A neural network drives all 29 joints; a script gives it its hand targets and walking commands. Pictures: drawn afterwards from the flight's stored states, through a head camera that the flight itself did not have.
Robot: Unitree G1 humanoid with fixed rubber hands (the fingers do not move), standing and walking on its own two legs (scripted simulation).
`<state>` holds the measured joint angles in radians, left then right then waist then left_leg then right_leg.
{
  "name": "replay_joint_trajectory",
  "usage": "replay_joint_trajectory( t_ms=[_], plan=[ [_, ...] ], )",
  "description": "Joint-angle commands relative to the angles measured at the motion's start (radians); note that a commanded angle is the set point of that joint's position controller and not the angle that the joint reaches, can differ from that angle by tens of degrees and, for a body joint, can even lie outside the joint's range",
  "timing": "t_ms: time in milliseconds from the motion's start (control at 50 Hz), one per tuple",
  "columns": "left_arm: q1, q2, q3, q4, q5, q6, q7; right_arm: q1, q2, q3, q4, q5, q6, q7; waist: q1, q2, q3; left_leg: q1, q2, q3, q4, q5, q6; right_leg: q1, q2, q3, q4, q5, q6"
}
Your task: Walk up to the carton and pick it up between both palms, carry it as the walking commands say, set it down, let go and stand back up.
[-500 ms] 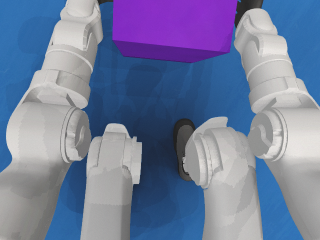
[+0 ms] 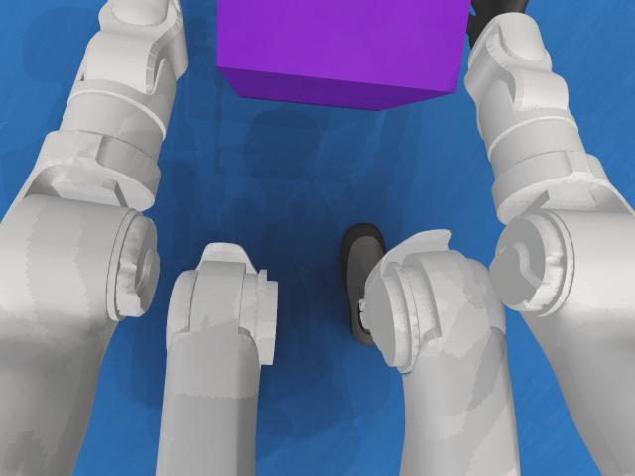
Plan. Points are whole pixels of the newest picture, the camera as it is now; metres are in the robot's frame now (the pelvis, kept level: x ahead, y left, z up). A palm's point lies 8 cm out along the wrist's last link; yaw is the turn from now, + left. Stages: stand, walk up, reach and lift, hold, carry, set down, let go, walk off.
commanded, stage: set down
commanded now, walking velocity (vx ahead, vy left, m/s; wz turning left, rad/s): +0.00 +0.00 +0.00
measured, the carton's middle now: out of the picture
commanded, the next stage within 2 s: let go in 1.58 s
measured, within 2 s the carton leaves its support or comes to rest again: neither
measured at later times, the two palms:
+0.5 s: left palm out of the picture +0.56 +0.12 -0.16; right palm (547, 18) +0.51 -0.24 -0.15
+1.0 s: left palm out of the picture +0.57 +0.13 -0.01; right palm out of the picture +0.51 -0.24 +0.00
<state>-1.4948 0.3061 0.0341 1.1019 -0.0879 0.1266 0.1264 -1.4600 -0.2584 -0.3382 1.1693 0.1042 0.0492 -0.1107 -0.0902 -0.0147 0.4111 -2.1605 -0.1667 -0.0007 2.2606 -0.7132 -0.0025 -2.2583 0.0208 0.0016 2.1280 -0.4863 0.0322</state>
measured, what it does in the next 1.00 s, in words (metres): rises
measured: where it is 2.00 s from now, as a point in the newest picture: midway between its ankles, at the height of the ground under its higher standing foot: (301, 327)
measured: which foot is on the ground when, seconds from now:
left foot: down 0.00-1.00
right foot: down 0.00-1.00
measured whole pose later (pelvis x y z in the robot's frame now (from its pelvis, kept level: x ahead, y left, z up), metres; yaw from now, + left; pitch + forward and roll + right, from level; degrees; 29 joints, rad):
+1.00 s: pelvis -0.01 -0.01 +0.13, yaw +0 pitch +31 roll +2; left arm -1.42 0.44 0.10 0.67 -0.14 0.41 0.11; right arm -1.28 -0.32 -0.25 0.49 0.20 0.41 -0.18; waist -0.10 -0.02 0.52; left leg -1.73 -0.11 0.01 1.80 -0.61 0.01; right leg -1.84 0.05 0.04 1.71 -0.41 0.01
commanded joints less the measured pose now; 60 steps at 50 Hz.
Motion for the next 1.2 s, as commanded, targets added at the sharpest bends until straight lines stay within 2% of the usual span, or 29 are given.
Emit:
replay_joint_trajectory(
  t_ms=[0, 120, 180, 220, 260, 300, 420, 440, 460, 520, 560, 580, 600, 620, 640, 660, 700, 720, 820, 860, 900, 940, 960, 1000, 1020, 1060, 1080, 1100, 1180],
  plan=[
    [-0.346, 0.132, 0.007, -0.197, -0.027, -0.05, -0.001, -0.229, -0.168, 0.025, -0.172, 0.017, -0.049, -0.011, -0.051, 0.116, -1.298, 0.325, 0.085, -0.039, -0.271, 0.451, -0.034, 0.776, 0.005, -0.014, -0.036, 0.499, -0.008],
    [-0.389, 0.141, -0.042, -0.218, -0.076, -0.051, -0.017, -0.234, -0.202, 0.028, -0.231, 0.055, -0.05, -0.006, -0.078, 0.136, -1.365, 0.347, 0.087, -0.034, -0.258, 0.459, -0.018, 0.787, 0.0, -0.014, -0.036, 0.52, -0.015],
    [-0.359, 0.173, -0.051, -0.206, -0.083, -0.038, -0.021, -0.252, -0.199, 0.088, -0.312, 0.084, -0.045, -0.007, -0.093, 0.066, -1.477, 0.391, 0.093, -0.035, -0.243, 0.486, -0.01, 0.89, -0.002, -0.01, -0.041, 0.581, -0.016],
    [-0.366, 0.174, -0.056, -0.245, -0.093, -0.032, -0.019, -0.216, -0.223, 0.068, -0.291, 0.091, -0.026, -0.009, -0.095, 0.118, -1.524, 0.421, 0.093, -0.011, -0.238, 0.449, -0.015, 0.923, -0.001, -0.004, -0.057, 0.561, -0.014],
    [-0.39, 0.182, -0.078, -0.449, -0.112, -0.024, -0.006, -0.226, -0.243, 0.116, -0.46, 0.136, -0.01, -0.021, -0.062, 0.136, -1.848, 0.603, 0.078, 0.014, -0.24, 0.535, -0.021, 1.1, 0.012, -0.011, -0.05, 0.646, -0.02],
    [-0.367, 0.274, -0.031, -0.338, -0.083, 0.02, 0.013, -0.157, -0.238, 0.104, -0.376, 0.161, 0.042, -0.021, -0.05, 0.134, -1.823, 0.642, 0.086, 0.012, -0.264, 0.474, -0.015, 1.057, 0.018, -0.028, -0.062, 0.558, -0.02],
    [-0.46, 0.262, -0.007, -0.628, -0.081, 0.094, 0.048, -0.248, -0.285, 0.076, -0.649, 0.174, 0.118, -0.039, -0.045, 0.117, -2.01, 0.795, 0.08, 0.016, -0.331, 0.467, 0.007, 1.138, 0.011, -0.048, -0.12, 0.527, -0.025],
    [-0.463, 0.28, 0.032, -0.648, -0.069, 0.108, 0.051, -0.284, -0.309, 0.079, -0.693, 0.176, 0.134, -0.047, 0.012, 0.127, -1.995, 0.795, 0.078, 0.028, -0.332, 0.443, 0.003, 1.11, 0.009, -0.045, -0.137, 0.481, -0.023],
    [-0.458, 0.282, 0.005, -0.682, -0.091, 0.124, 0.051, -0.275, -0.313, 0.073, -0.736, 0.161, 0.15, -0.056, -0.041, 0.103, -2.066, 0.807, 0.076, 0.027, -0.341, 0.436, 0.004, 1.198, 0.016, -0.035, -0.158, 0.496, -0.028],
    [-0.395, 0.279, 0.037, -0.602, -0.077, 0.173, 0.043, -0.212, -0.289, 0.043, -0.738, 0.132, 0.193, -0.065, -0.033, 0.122, -1.984, 0.778, 0.083, 0.025, -0.397, 0.397, 0.002, 1.14, 0.005, -0.055, -0.195, 0.441, -0.025],
    [-0.397, 0.251, 0.025, -0.521, -0.104, 0.182, 0.033, -0.243, -0.266, 0.037, -0.722, 0.105, 0.213, -0.069, -0.075, 0.044, -1.937, 0.716, 0.082, 0.013, -0.451, 0.292, 0.021, 1.199, -0.007, -0.056, -0.245, 0.37, -0.01],
    [-0.379, 0.235, 0.039, -0.398, -0.095, 0.186, 0.02, -0.222, -0.228, 0.068, -0.619, 0.091, 0.218, -0.067, -0.073, 0.015, -1.803, 0.636, 0.082, 0.016, -0.455, 0.246, 0.02, 1.138, -0.001, -0.043, -0.265, 0.317, -0.02],
    [-0.372, 0.262, 0.069, -0.521, -0.074, 0.178, 0.021, -0.212, -0.233, 0.036, -0.709, 0.065, 0.216, -0.069, -0.035, 0.025, -1.87, 0.673, 0.076, 0.027, -0.473, 0.293, 0.019, 1.209, -0.008, -0.036, -0.281, 0.374, -0.016],
    [-0.342, 0.249, 0.077, -0.362, -0.066, 0.178, 0.01, -0.221, -0.213, 0.078, -0.61, 0.068, 0.222, -0.066, -0.045, -0.026, -1.757, 0.59, 0.076, 0.02, -0.488, 0.22, 0.025, 1.194, 0.006, -0.043, -0.306, 0.308, -0.009],
    [-0.362, 0.222, 0.07, -0.431, -0.067, 0.166, 0.002, -0.225, -0.235, 0.034, -0.684, 0.047, 0.209, -0.066, -0.068, 0.001, -1.791, 0.614, 0.072, 0.023, -0.491, 0.251, 0.024, 1.221, 0.006, -0.03, -0.314, 0.358, -0.018],
    [-0.375, 0.279, 0.107, -0.496, -0.036, 0.166, 0.006, -0.24, -0.237, 0.025, -0.752, 0.036, 0.212, -0.072, -0.033, 0.023, -1.922, 0.679, 0.069, 0.044, -0.498, 0.319, 0.015, 1.281, 0.011, -0.021, -0.308, 0.424, -0.019],
    [-0.329, 0.26, 0.079, -0.407, -0.045, 0.163, -0.007, -0.188, -0.207, 0.042, -0.683, 0.051, 0.218, -0.071, -0.029, 0.046, -1.854, 0.638, 0.061, 0.032, -0.534, 0.296, 0.017, 1.262, 0.016, -0.039, -0.315, 0.418, -0.018],
    [-0.322, 0.233, 0.076, -0.39, -0.068, 0.153, -0.011, -0.199, -0.221, 0.052, -0.696, 0.037, 0.207, -0.066, -0.068, -0.02, -1.87, 0.663, 0.058, 0.035, -0.524, 0.328, 0.015, 1.287, 0.015, -0.053, -0.345, 0.45, -0.022],
    [-0.345, 0.311, 0.108, -0.527, -0.045, 0.202, -0.009, -0.157, -0.221, 0.047, -0.788, 0.058, 0.268, -0.067, -0.042, 0.033, -2.091, 0.77, 0.049, 0.039, -0.614, 0.404, 0.008, 1.466, 0.034, -0.048, -0.395, 0.554, -0.007],
    [-0.339, 0.323, 0.11, -0.717, -0.05, 0.219, -0.005, -0.131, -0.254, 0.054, -0.957, 0.078, 0.293, -0.064, 0.004, 0.07, -2.308, 0.969, 0.047, 0.051, -0.643, 0.508, 0.005, 1.567, 0.039, -0.028, -0.445, 0.601, -0.013],
    [-0.334, 0.343, 0.132, -0.649, -0.04, 0.242, -0.008, -0.13, -0.203, 0.087, -0.881, 0.105, 0.319, -0.064, 0.007, 0.026, -2.13, 0.811, 0.064, 0.05, -0.675, 0.458, 0.01, 1.517, 0.034, -0.01, -0.479, 0.602, -0.021],
    [-0.288, 0.321, 0.093, -0.698, -0.054, 0.267, -0.016, -0.126, -0.24, 0.072, -0.938, 0.093, 0.338, -0.067, -0.013, 0.084, -2.24, 0.945, 0.047, 0.039, -0.725, 0.498, 0.012, 1.594, 0.035, -0.014, -0.526, 0.608, -0.012],
    [-0.309, 0.331, 0.121, -0.71, -0.051, 0.262, -0.018, -0.135, -0.218, 0.087, -0.946, 0.113, 0.343, -0.067, 0.033, 0.065, -2.167, 0.931, 0.047, 0.045, -0.731, 0.474, 0.018, 1.589, 0.033, 0.005, -0.556, 0.583, -0.013],
    [-0.32, 0.331, 0.145, -0.616, -0.042, 0.25, -0.034, -0.131, -0.213, 0.08, -0.847, 0.093, 0.336, -0.065, -0.002, 0.021, -2.064, 0.886, 0.062, 0.025, -0.757, 0.396, 0.025, 1.568, 0.028, 0.001, -0.575, 0.488, -0.022],
    [-0.321, 0.336, 0.14, -0.745, -0.043, 0.245, -0.034, -0.143, -0.219, 0.084, -0.957, 0.106, 0.331, -0.067, -0.001, 0.03, -2.144, 0.931, 0.054, 0.032, -0.777, 0.452, 0.019, 1.657, 0.041, 0.013, -0.606, 0.566, -0.023],
    [-0.278, 0.311, 0.121, -0.585, -0.06, 0.25, -0.044, -0.157, -0.213, 0.086, -0.861, 0.077, 0.336, -0.066, -0.042, 0.003, -2.078, 0.881, 0.056, 0.026, -0.809, 0.443, 0.018, 1.656, 0.039, -0.007, -0.611, 0.581, -0.021],
    [-0.301, 0.359, 0.156, -0.741, -0.028, 0.242, -0.037, -0.126, -0.229, 0.054, -0.973, 0.07, 0.332, -0.069, 0.01, 0.075, -2.249, 1.042, 0.054, 0.036, -0.828, 0.521, 0.015, 1.729, 0.034, 0.013, -0.632, 0.644, -0.021],
    [-0.222, 0.291, 0.098, -0.6, -0.063, 0.253, -0.04, -0.084, -0.219, 0.076, -0.88, 0.069, 0.341, -0.064, -0.046, 0.06, -2.22, 1.056, 0.043, 0.021, -0.841, 0.522, 0.016, 1.668, 0.045, -0.01, -0.657, 0.596, -0.015],
    [-0.321, 0.303, 0.1, -0.661, -0.06, 0.272, -0.041, -0.114, -0.248, 0.03, -0.893, 0.049, 0.348, -0.052, -0.047, 0.114, -2.1, 1.194, 0.062, -0.008, -0.949, 0.526, 0.005, 1.571, 0.054, -0.02, -0.761, 0.516, -0.023]
  ],
)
